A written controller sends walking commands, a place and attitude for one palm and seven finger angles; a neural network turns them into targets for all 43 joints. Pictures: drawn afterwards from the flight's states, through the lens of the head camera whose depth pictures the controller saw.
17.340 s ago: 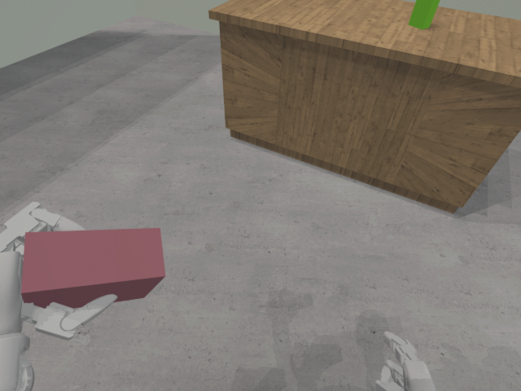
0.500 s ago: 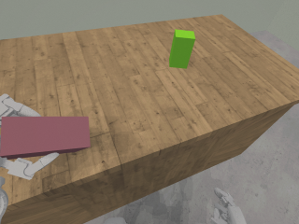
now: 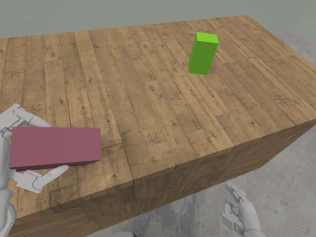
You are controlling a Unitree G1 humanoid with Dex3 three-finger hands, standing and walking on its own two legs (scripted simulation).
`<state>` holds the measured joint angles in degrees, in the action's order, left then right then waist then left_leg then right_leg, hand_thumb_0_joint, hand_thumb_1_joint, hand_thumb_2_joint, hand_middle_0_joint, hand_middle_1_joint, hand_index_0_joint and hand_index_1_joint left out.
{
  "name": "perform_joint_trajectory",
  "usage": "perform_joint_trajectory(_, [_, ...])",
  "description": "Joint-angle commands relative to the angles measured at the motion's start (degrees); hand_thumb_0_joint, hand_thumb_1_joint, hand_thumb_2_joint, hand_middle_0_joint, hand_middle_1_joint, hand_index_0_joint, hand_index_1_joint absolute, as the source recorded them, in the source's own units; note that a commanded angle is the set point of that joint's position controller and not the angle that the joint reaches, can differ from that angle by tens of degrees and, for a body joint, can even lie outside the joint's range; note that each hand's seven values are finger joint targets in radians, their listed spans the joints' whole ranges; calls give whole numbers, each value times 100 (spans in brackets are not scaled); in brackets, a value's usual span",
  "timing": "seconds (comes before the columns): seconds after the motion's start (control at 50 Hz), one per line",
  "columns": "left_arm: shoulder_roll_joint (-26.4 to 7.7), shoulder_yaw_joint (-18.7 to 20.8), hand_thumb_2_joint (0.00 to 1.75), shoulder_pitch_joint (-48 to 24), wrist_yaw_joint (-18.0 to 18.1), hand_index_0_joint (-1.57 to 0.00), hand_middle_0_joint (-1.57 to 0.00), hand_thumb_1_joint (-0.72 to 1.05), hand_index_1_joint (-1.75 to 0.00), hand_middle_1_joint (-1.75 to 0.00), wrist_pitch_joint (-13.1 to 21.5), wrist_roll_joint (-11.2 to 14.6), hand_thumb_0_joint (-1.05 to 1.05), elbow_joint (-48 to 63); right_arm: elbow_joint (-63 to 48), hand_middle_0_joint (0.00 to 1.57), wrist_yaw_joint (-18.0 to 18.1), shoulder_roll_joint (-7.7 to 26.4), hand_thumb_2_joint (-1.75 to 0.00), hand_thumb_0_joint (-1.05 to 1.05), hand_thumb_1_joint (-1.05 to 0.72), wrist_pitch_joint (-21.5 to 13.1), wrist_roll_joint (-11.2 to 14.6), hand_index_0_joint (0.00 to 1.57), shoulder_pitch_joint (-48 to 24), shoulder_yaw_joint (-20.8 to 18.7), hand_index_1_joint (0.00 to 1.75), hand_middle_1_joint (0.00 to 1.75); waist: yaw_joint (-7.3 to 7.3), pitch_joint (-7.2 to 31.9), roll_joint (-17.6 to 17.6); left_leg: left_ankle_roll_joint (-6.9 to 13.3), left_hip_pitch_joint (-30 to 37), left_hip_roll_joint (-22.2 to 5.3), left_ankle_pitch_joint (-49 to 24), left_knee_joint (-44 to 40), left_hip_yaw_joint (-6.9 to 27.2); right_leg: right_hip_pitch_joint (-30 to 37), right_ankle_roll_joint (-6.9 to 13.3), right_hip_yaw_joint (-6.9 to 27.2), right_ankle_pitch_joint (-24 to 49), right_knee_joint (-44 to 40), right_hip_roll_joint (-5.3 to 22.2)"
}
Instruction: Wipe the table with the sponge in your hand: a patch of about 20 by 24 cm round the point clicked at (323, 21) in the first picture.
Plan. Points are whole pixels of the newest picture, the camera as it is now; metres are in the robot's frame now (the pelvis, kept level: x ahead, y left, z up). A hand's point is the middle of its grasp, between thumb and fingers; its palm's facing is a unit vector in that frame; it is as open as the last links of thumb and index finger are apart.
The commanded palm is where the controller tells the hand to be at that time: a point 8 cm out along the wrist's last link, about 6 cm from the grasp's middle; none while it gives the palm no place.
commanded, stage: look again from close up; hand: left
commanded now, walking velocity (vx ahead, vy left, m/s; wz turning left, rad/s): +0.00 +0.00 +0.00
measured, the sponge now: (70, 149) +0.24 +0.21 +0.13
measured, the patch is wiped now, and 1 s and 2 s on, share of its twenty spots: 0.00 0.00 0.00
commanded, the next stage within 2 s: shuffle to correct the standing spot in 0.26 s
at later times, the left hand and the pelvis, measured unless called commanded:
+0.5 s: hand (56, 142) +0.24 +0.23 +0.15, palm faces +0.35 -0.84 -0.41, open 10.1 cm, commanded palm +0.18 +0.26 +0.18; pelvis +0.02 -0.02 +0.00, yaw +0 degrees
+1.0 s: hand (84, 142) +0.24 +0.17 +0.16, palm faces +0.31 -0.85 -0.42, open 10.1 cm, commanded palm +0.18 +0.22 +0.18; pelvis +0.02 -0.06 -0.01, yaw +0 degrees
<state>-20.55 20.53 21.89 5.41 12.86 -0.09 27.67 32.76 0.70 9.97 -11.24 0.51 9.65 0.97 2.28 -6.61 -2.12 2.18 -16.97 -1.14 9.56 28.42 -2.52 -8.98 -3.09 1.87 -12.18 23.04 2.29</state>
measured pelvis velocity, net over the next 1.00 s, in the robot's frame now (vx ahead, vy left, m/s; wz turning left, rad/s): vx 0.02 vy -0.06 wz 0.00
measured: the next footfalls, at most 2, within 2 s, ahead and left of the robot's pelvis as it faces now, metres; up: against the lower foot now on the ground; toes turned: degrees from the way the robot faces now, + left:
none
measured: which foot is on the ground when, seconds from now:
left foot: down 0.00-1.00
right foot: down 0.00-1.00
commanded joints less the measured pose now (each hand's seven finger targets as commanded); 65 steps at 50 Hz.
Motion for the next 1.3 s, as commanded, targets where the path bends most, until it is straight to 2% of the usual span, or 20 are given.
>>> perform_joint_trajectory(0.0, [-936, 677, 130, -125, 100, -120, -120, 10, -160, -160, 398, 145, 0, 1333, -860, 20, 71, 785, -90, 0, -90, -200, 32, 20, -276, -334, 30, 30, -135, 1196, 788, -49, 615, -469, 466, -792, 564, 79, 399, -17, 592, -221, -5])
perform_joint_trajectory(0.04, [-1096, 848, 130, 5, 144, -120, -120, 10, -160, -160, 347, 141, 0, 1261, -870, 20, 84, 797, -90, 0, -90, -152, 64, 20, -343, -321, 30, 30, -133, 1177, 694, -77, 637, -431, 406, -763, 531, 52, 397, -20, 601, -248, 4])
perform_joint_trajectory(0.06, [-841, 618, 130, 46, 92, -120, -120, 10, -160, -160, 371, 169, 0, 1234, -849, 20, 82, 789, -90, 0, -90, -116, 22, 20, -261, -319, 30, 30, -146, 1209, 723, -51, 581, -410, 339, -729, 492, 101, 398, -49, 703, -258, -19])
perform_joint_trajectory(0.14, [-1138, 857, 130, 77, 145, -120, -120, 10, -160, -160, 346, 178, 0, 1370, -874, 20, 116, 803, -90, 0, -90, -100, 83, 20, -323, -340, 30, 30, -148, 1350, 673, -67, 846, -420, -186, -614, 479, 91, 398, -20, 975, -180, 48])
perform_joint_trajectory(0.16, [-910, 657, 130, 129, 100, -120, -120, 10, -160, -160, 363, 202, 0, 1294, -847, 20, 115, 800, -90, 0, -90, -72, 43, 20, -255, -333, 30, 30, -146, 1336, 669, -28, 798, -417, -155, -605, 457, 99, 385, -57, 994, -221, 28])
perform_joint_trajectory(0.24, [-1099, 825, 130, 163, 147, -120, -120, 10, -160, -160, 289, 199, 0, 1144, -849, 20, 138, 815, -90, 0, -90, -34, 94, 20, -305, -353, 30, 30, -145, 1239, 486, -53, 815, -412, -128, -556, 446, 24, 391, 25, 962, -272, 78])
perform_joint_trajectory(0.26, [-825, 578, 130, 133, 95, -120, -120, 10, -160, -160, 294, 220, 0, 1056, -828, 20, 136, 807, -90, 0, -90, -7, 62, 20, -250, -346, 30, 30, -165, 1182, 393, -29, 722, -393, -29, -547, 429, 20, 387, 4, 946, -314, 72])
perform_joint_trajectory(0.34, [-1075, 788, 130, 62, 147, -120, -120, 10, -160, -160, 253, 196, 0, 1105, -839, 20, 153, 828, -90, 0, -90, 22, 100, 20, -335, -371, 30, 30, -153, 1145, 452, -53, 754, -379, -28, -513, 413, -40, 412, 101, 913, -314, 116])
perform_joint_trajectory(0.36, [-850, 577, 130, 14, 103, -120, -120, 10, -160, -160, 272, 218, 0, 1111, -823, 20, 145, 801, -90, 0, -90, 46, 68, 20, -262, -361, 30, 30, -181, 1164, 408, -38, 747, -392, -5, -552, 438, -27, 409, 24, 874, -303, 69])
perform_joint_trajectory(0.44, [-1177, 857, 130, -165, 123, -120, -120, 10, -160, -160, 272, 216, 0, 1343, -888, 20, 137, 795, -90, 0, -90, 48, 92, 20, -364, -373, 30, 30, -156, 1122, 692, -73, 844, -579, 205, -768, 524, -150, 362, -78, 535, -168, -53])
perform_joint_trajectory(0.46, [-868, 592, 130, -148, 73, -120, -120, 10, -160, -160, 275, 256, 0, 1312, -909, 20, 129, 756, -90, 0, -90, 62, 81, 20, -305, -375, 30, 30, -194, 1087, 767, -42, 766, -611, 296, -836, 601, -111, 353, -163, 483, -140, -96])
perform_joint_trajectory(0.54, [-1114, 836, 130, -63, 92, -120, -120, 10, -160, -160, 228, 264, 0, 1364, -966, 20, 78, 765, -90, 0, -90, 70, 111, 20, -308, -402, 30, 30, -169, 1153, 798, -67, 791, -733, 367, -804, 610, -130, 345, -172, 410, -82, -137])
perform_joint_trajectory(0.56, [-896, 654, 130, -43, 58, -120, -120, 10, -160, -160, 232, 296, 0, 1354, -971, 20, 70, 752, -90, 0, -90, 97, 97, 20, -249, -410, 30, 30, -196, 1164, 861, -34, 777, -726, 257, -748, 620, -122, 347, -204, 499, -108, -144])
perform_joint_trajectory(0.58, [-1003, 738, 130, -67, 58, -120, -120, 10, -160, -160, 223, 304, 0, 1437, -1017, 20, 64, 757, -90, 0, -90, 90, 112, 20, -243, -449, 30, 30, -196, 1207, 887, -37, 849, -754, 71, -666, 618, -126, 346, -162, 595, -97, -105])
perform_joint_trajectory(0.66, [-913, 679, 130, 147, 40, -120, -120, 10, -160, -160, 136, 361, 0, 1296, -993, 20, 37, 743, -90, 0, -90, 194, 104, 20, -207, -430, 30, 30, -207, 1269, 707, -50, 872, -726, -189, -361, 499, -188, 365, -138, 756, -171, -99])
perform_joint_trajectory(0.72, [-1051, 772, 130, 37, 8, -120, -120, 10, -160, -160, 105, 395, 0, 1417, -1042, 20, 49, 752, -90, 0, -90, 250, 112, 20, -196, -492, 30, 30, -215, 1261, 465, -114, 871, -689, -441, -31, 393, -273, 439, 47, 1033, -139, 12])
perform_joint_trajectory(0.88, [-1191, 859, 130, 29, 13, -120, -120, 10, -160, -160, 48, 477, 0, 1741, -1065, 20, 94, 759, -90, 0, -90, 363, 117, 20, -261, -513, 30, 30, -231, 1257, 620, -90, 840, -700, -664, 227, 414, -402, 503, 114, 1118, 27, 51])
perform_joint_trajectory(1.02, [-1211, 945, 130, 313, -31, -120, -120, 10, -160, -160, 3, 534, 0, 1551, -1057, 20, 87, 769, -90, 0, -90, 443, 126, 20, -203, -538, 30, 30, -261, 1150, 340, -135, 635, -638, -489, 527, 339, -478, 582, 210, 1142, 4, 160])
perform_joint_trajectory(1.22, [-1219, 905, 130, 192, -10, -120, -120, 10, -160, -160, 24, 530, 0, 1796, -1077, 20, 98, 774, -90, 0, -90, 429, 117, 20, -259, -511, 30, 30, -264, 978, 599, -75, 444, -758, 289, 156, 553, -593, 525, 131, 484, 44, 49])
perform_joint_trajectory(1.28, [-1235, 929, 130, 219, 18, -120, -120, 10, -160, -160, 45, 510, 0, 1927, -1066, 20, 98, 796, -90, 0, -90, 392, 113, 20, -253, -514, 30, 30, -250, 1125, 940, -11, 534, -911, 133, -96, 717, -449, 441, -38, 488, 166, -70])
